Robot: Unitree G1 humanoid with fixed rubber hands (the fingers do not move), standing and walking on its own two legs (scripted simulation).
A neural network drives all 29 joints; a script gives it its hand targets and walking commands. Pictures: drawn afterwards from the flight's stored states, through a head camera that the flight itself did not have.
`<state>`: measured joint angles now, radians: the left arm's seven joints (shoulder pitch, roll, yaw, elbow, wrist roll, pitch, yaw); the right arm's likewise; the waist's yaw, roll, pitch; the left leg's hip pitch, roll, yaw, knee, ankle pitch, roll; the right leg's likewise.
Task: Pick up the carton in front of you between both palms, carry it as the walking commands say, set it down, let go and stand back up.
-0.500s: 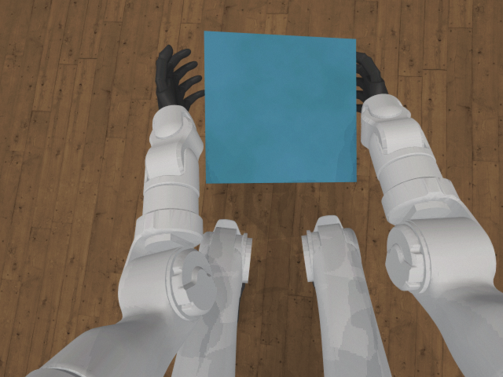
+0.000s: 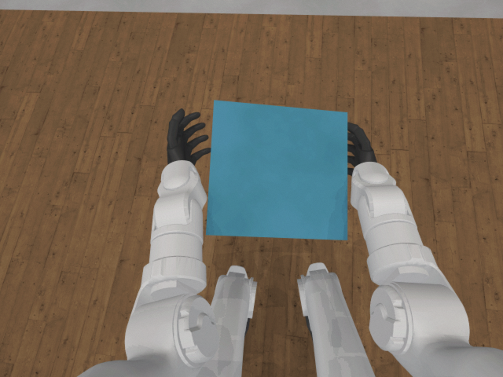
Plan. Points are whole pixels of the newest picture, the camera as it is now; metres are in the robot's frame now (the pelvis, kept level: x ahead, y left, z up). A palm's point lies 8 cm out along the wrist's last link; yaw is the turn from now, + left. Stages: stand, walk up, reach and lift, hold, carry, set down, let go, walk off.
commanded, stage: reach and lift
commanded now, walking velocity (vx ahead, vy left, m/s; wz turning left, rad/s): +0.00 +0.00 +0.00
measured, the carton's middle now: (266, 182) +0.43 +0.01 -0.13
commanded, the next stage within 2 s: hold in 1.86 s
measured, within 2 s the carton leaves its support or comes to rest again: neither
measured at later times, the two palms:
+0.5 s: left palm (133, 129) +0.41 +0.15 +0.13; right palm (394, 145) +0.39 -0.14 +0.09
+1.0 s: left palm (55, 95) +0.38 +0.15 +0.24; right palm (461, 115) +0.36 -0.14 +0.21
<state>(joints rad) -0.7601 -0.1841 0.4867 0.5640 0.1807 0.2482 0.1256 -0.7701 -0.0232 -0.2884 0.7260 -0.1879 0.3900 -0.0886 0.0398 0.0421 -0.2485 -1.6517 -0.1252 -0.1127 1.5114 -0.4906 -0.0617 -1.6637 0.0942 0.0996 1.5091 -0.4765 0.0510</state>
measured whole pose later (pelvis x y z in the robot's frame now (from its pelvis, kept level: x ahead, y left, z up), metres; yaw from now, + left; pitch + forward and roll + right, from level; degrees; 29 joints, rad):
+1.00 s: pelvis +0.08 +0.00 +0.20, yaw +0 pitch -1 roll +0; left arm -0.31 -0.16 0.30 0.40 0.29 0.55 0.00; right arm -0.25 0.15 -0.22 0.40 -0.27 0.66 -0.03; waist 0.01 0.01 -0.07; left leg -0.19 -0.05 -0.15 0.44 -0.22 -0.01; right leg -0.19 0.05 0.13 0.41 -0.20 0.02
